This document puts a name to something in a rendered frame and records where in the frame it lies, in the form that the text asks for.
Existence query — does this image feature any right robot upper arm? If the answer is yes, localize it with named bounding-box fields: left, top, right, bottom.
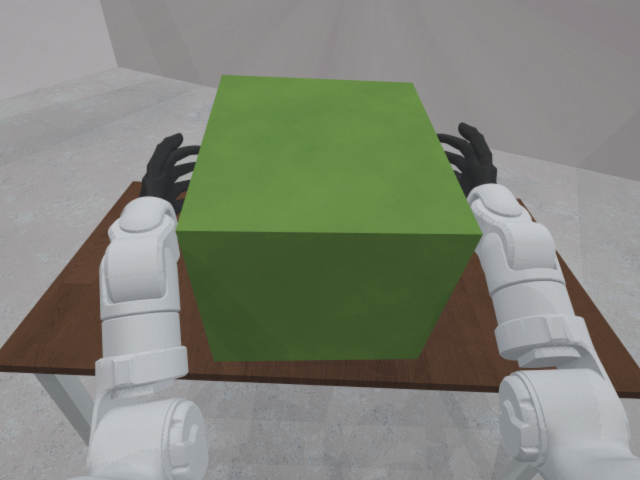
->
left=499, top=368, right=640, bottom=480

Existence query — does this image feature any carton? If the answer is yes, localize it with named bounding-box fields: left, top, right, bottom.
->
left=175, top=75, right=483, bottom=362

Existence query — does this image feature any robot right hand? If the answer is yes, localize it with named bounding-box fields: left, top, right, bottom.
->
left=437, top=122, right=497, bottom=199

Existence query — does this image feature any table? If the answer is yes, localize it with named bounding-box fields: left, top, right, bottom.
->
left=0, top=181, right=640, bottom=480

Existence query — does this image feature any left robot upper arm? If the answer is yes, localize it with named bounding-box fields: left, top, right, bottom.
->
left=66, top=398, right=209, bottom=480

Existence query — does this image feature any robot left hand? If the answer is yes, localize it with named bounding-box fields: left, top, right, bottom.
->
left=139, top=133, right=201, bottom=216

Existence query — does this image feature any robot left forearm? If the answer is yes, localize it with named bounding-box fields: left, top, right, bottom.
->
left=87, top=196, right=189, bottom=476

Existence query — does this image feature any robot right forearm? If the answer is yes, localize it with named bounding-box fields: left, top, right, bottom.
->
left=467, top=184, right=631, bottom=449

